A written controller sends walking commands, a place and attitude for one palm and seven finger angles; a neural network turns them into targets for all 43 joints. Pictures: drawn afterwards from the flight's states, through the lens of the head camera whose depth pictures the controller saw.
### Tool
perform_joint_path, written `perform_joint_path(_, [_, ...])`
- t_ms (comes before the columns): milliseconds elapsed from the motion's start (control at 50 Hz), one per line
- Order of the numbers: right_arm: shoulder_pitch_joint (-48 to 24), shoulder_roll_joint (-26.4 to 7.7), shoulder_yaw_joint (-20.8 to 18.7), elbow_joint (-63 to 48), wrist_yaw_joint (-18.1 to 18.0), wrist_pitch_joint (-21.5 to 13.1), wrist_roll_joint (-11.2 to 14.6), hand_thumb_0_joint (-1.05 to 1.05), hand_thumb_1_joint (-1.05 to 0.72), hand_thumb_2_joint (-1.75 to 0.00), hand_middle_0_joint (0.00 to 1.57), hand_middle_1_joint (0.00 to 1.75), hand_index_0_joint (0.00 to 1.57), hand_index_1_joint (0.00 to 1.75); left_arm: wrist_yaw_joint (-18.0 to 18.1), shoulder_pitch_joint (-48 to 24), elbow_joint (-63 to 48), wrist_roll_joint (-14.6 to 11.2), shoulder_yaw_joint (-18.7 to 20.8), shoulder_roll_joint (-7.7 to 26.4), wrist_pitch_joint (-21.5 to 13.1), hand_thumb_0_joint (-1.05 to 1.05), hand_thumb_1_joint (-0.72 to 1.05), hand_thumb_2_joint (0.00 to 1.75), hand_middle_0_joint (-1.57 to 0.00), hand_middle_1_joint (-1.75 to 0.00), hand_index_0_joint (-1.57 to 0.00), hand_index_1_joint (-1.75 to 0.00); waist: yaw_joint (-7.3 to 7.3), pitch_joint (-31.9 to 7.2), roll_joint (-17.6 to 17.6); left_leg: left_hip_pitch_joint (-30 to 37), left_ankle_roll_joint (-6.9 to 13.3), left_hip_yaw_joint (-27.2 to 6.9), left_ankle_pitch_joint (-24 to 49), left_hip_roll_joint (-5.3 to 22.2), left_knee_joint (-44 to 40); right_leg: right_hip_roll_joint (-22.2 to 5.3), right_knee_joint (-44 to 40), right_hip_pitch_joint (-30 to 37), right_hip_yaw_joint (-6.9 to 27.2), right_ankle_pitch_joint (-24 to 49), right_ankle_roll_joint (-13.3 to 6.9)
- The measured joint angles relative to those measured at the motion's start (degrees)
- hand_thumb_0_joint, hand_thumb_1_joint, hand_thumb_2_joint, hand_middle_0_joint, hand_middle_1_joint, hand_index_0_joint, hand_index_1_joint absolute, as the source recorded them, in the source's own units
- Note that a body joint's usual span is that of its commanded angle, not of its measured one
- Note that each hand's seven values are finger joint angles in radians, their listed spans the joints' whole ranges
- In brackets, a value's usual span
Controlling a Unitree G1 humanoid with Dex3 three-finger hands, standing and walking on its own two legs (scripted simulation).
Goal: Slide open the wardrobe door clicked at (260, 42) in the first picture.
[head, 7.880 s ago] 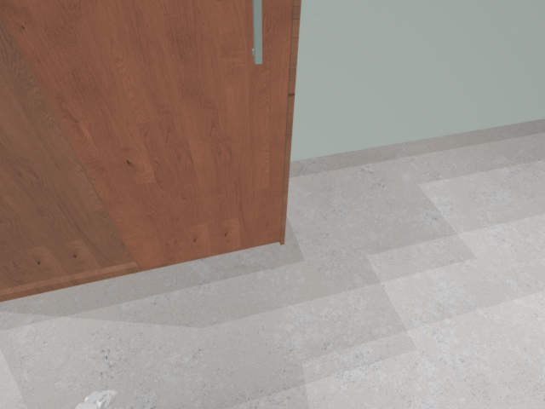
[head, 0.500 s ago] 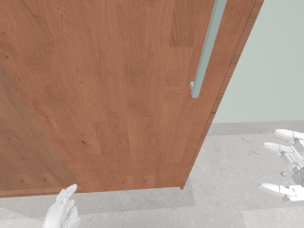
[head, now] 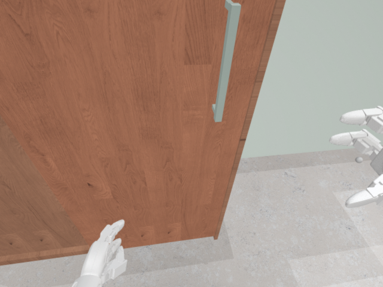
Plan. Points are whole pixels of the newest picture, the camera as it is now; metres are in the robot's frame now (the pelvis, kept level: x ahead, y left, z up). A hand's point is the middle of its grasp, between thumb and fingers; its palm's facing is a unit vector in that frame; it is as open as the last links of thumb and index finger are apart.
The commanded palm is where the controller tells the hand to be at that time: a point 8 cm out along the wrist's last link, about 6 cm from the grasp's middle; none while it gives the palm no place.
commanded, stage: raise the hand with hooked fingers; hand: right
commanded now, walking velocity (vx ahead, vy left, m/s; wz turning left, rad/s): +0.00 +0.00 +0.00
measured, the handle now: (222, 68) +0.50 -0.06 +0.24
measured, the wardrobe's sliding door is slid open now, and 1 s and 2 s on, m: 0.00 0.00 0.00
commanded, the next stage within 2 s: move the hooked fingers beside the handle in 0.58 s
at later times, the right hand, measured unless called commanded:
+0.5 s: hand (373, 125) +0.29 -0.26 +0.27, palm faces +0.08 +0.98 -0.16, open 13.9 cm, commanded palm +0.25 -0.29 +0.25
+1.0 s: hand (330, 139) +0.31 -0.24 +0.21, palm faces +0.00 +0.99 -0.16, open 14.0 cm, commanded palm +0.28 -0.28 +0.25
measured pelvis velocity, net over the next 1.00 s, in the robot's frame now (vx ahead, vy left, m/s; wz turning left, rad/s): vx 0.01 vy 0.04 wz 0.00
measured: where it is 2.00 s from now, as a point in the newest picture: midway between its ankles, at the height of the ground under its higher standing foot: outside the picture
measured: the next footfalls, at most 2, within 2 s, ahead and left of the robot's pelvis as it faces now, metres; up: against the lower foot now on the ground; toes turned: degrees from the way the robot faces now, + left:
none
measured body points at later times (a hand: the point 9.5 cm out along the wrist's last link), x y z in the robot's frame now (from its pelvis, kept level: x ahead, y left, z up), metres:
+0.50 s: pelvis +0.01 +0.03 +0.00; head -0.02 +0.04 +0.45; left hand +0.20 +0.25 -0.06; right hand +0.28 -0.32 +0.27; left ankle +0.00 +0.12 -0.74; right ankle +0.00 -0.05 -0.74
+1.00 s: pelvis +0.01 +0.04 +0.00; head +0.00 +0.07 +0.44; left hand +0.21 +0.28 -0.07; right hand +0.31 -0.29 +0.22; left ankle +0.00 +0.12 -0.74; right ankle +0.00 -0.05 -0.74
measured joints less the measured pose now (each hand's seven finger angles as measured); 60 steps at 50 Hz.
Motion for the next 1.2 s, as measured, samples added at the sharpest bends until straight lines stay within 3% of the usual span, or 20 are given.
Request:
perform_joint_path(80, [-4.4, -3.1, -3.5, 1.4, 0.5, -1.5, 1.3, -0.01, 0.5, -0.3, 0.31, 1.19, 0.31, 1.19, -0.2, 0.8, 1.0, 0.0, -0.3, -0.2, 0.0, 0.01, 0.9, 0.9, -0.2, -0.3, -0.21, -0.3, 0.44, -0.9, 0.5, 1.4, 0.3, 0.0, 0.4, -0.3, -1.2, -0.3, -1.0, 1.3, 0.0, 0.2, 0.3])
perform_joint_path(140, [-9.8, -6.0, -5.4, 8.2, 0.3, 0.2, 0.3, -0.01, 0.5, -0.3, 0.31, 1.2, 0.31, 1.2, -0.6, 0.9, 1.2, -0.6, 0.2, 0.6, 0.3, 0.01, 0.9, 0.9, -0.2, -0.3, -0.21, -0.3, 0.85, -1.4, 0.1, 0.7, 0.4, 0.0, 0.3, -0.3, -0.9, -0.2, -1.0, 0.8, 0.1, 0.4, 0.5])
perform_joint_path(200, [-11.3, -7.4, -4.6, 13.6, 0.5, 3.1, -1.3, -0.01, 0.5, -0.3, 0.31, 1.2, 0.31, 1.2, -1.0, 0.9, 0.4, -1.4, 1.3, 2.0, 1.1, 0.01, 0.9, 0.9, -0.2, -0.3, -0.21, -0.3, 1.22, -1.5, -0.9, -1.1, 0.4, 0.0, 0.2, -0.1, 0.0, -0.1, -0.6, -0.8, 0.0, 0.6, 0.5])
perform_joint_path(300, [-5.2, -3.2, -0.9, 8.9, 2.8, 5.4, -1.1, -0.01, 0.5, -0.3, 0.3, 1.2, 0.3, 1.2, -1.1, 0.9, -0.2, -1.6, 2.6, 3.8, 1.9, 0.01, 0.9, 0.9, -0.2, -0.3, -0.2, -0.3, 1.89, -0.6, -1.5, -2.3, 0.6, -0.3, 0.0, -0.3, 0.8, -0.3, -0.1, -1.7, -0.3, 0.4, 0.5])
perform_joint_path(360, [-0.6, -0.8, -1.4, 1.6, 2.9, 2.5, 0.9, -0.01, 0.5, -0.3, 0.3, 1.2, 0.3, 1.2, -0.8, 1.1, 0.0, -0.7, 2.3, 3.1, 1.3, 0.01, 0.9, 0.9, -0.2, -0.3, -0.2, -0.3, 2.22, -0.8, -0.5, -1.0, 1.0, -0.5, -0.2, -0.9, 0.3, -0.9, -0.3, -0.5, -0.5, -0.1, 0.9])
perform_joint_path(440, [-1.7, -1.9, -4.9, -0.4, 0.6, -1.4, 2.4, -0.01, 0.5, -0.3, 0.31, 1.2, 0.31, 1.2, -0.8, 1.6, 0.0, -0.2, 2.0, 1.5, -0.1, 0.01, 0.9, 0.9, -0.2, -0.3, -0.2, -0.3, 2.03, -1.8, 0.7, 0.6, 1.7, -0.3, -0.7, -1.7, -0.4, -1.6, -0.4, 1.0, -0.2, -0.8, 1.7])
perform_joint_path(520, [-8.1, -4.6, -6.7, 8.3, -1.6, 1.5, 0.2, -0.01, 0.5, -0.3, 0.31, 1.2, 0.31, 1.2, -0.9, 0.7, -0.1, -1.1, 2.0, 2.0, -0.1, 0.01, 0.9, 0.9, -0.2, -0.3, -0.2, -0.3, 1.41, -1.9, -0.7, 0.1, 2.1, 0.4, -1.0, -1.8, 0.1, -1.7, 0.3, 0.1, 0.5, -1.0, 2.1])
perform_joint_path(620, [-7.3, -4.1, -1.8, 10.7, -0.3, 5.4, -2.2, -0.01, 0.5, -0.3, 0.3, 1.2, 0.3, 1.2, -0.8, -0.4, -0.6, -1.9, 2.8, 3.6, 0.9, 0.01, 0.9, 0.9, -0.2, -0.3, -0.2, -0.3, 0.99, -1.2, -2.9, -2.1, 2.1, 0.9, -1.2, -1.5, 1.1, -1.5, 0.8, -2.1, 1.0, -0.7, 2.1])
perform_joint_path(720, [-1.2, -0.6, -1.6, 2.5, 3.0, 2.2, 1.7, -0.01, 0.5, -0.3, 0.3, 1.2, 0.3, 1.2, -0.6, -0.9, 0.5, -1.3, 2.3, 2.6, 1.1, 0.01, 0.9, 0.9, -0.2, -0.3, -0.2, -0.3, 1.46, -1.8, -2.0, -1.2, 2.5, 0.5, -1.7, -2.2, 0.9, -2.1, 0.7, -1.0, 0.7, -1.4, 2.6])
perform_joint_path(780, [-1.6, -1.7, -4.7, 2.5, 2.7, -0.7, 3.5, -0.01, 0.5, -0.3, 0.31, 1.2, 0.31, 1.2, -0.9, -0.5, 1.0, -0.9, 2.0, 1.5, 0.7, 0.01, 0.9, 0.9, -0.2, -0.3, -0.2, -0.3, 1.76, -3.3, -0.8, -0.1, 2.9, 0.6, -2.3, -2.8, 0.6, -2.7, 1.1, -0.1, 0.8, -2.2, 3.1])
perform_joint_path(860, [-7.1, -5.0, -7.9, 11.4, 0.4, 1.4, 1.5, -0.01, 0.5, -0.3, 0.31, 1.2, 0.32, 1.2, -1.1, -0.6, 0.5, -1.5, 2.3, 2.2, 0.9, 0.01, 0.9, 0.9, -0.2, -0.3, -0.2, -0.3, 1.62, -3.6, -1.0, -0.3, 3.2, 0.8, -2.7, -3.3, 1.2, -3.2, 2.4, -0.7, 1.1, -3.0, 3.6])
perform_joint_path(920, [-9.7, -6.3, -5.6, 17.0, -0.1, 4.3, -1.4, -0.01, 0.5, -0.3, 0.31, 1.2, 0.31, 1.2, -0.7, -0.8, -0.1, -2.1, 3.3, 3.9, 1.3, 0.01, 0.9, 0.9, -0.2, -0.3, -0.2, -0.3, 1.3, -2.8, -2.1, -1.9, 3.1, 1.1, -2.7, -3.0, 2.1, -3.0, 3.2, -2.3, 1.3, -2.8, 3.4])
perform_joint_path(960, [-10.1, -5.4, -2.6, 17.5, 0.4, 4.8, -2.3, -0.01, 0.5, -0.3, 0.3, 1.2, 0.3, 1.2, -0.3, -0.9, -0.1, -2.4, 3.9, 4.8, 1.6, 0.01, 0.9, 0.9, -0.2, -0.3, -0.2, -0.3, 1.12, -2.0, -2.5, -2.8, 2.9, 1.3, -2.6, -2.6, 2.7, -2.7, 3.6, -3.3, 1.5, -2.6, 3.2])
perform_joint_path(1020, [-9.9, -1.8, 0.7, 14.4, 1.8, 3.2, -1.9, -0.01, 0.5, -0.3, 0.3, 1.2, 0.3, 1.2, 0.4, -1.1, 0.9, -2.3, 4.2, 5.0, 1.7, 0.01, 0.9, 0.9, -0.2, -0.3, -0.2, -0.3, 1.25, -0.9, -2.1, -3.1, 2.7, 1.3, -2.5, -2.3, 2.9, -2.4, 3.5, -3.5, 1.4, -2.3, 2.9])
perform_joint_path(1100, [-10.4, 1.1, 0.8, 10.8, 1.7, -1.9, 0.3, -0.01, 0.5, -0.3, 0.3, 1.2, 0.3, 1.2, 0.5, -0.9, 1.9, -1.4, 3.3, 3.1, 1.4, 0.01, 0.9, 0.9, -0.2, -0.3, -0.2, -0.3, 2.42, -1.3, -0.5, -1.9, 2.8, 0.7, -2.3, -2.4, 2.2, -2.4, 2.4, -1.9, 0.9, -2.2, 2.8])
perform_joint_path(1140, [-12.0, 0.5, -0.4, 12.0, 0.4, -3.0, 0.3, -0.01, 0.5, -0.3, 0.31, 1.2, 0.31, 1.2, 0.2, -0.5, 1.7, -1.1, 2.9, 2.0, 1.1, 0.01, 0.9, 0.9, -0.2, -0.3, -0.2, -0.3, 3.13, -2.0, 0.1, -1.5, 2.8, 0.3, -2.3, -2.5, 1.9, -2.5, 2.0, -1.3, 0.5, -2.2, 2.8])
perform_joint_path(1200, [-15.0, -2.1, -2.4, 17.2, -1.9, -0.6, -0.9, -0.01, 0.5, -0.3, 0.31, 1.2, 0.31, 1.2, -0.5, 0.2, 0.5, -1.3, 2.5, 1.4, 1.5, 0.01, 0.9, 0.9, -0.2, -0.3, -0.2, -0.3, 3.9, -2.7, -0.2, -1.7, 2.7, -0.3, -2.1, -2.6, 1.7, -2.6, 1.6, -1.2, -0.1, -2.2, 2.8])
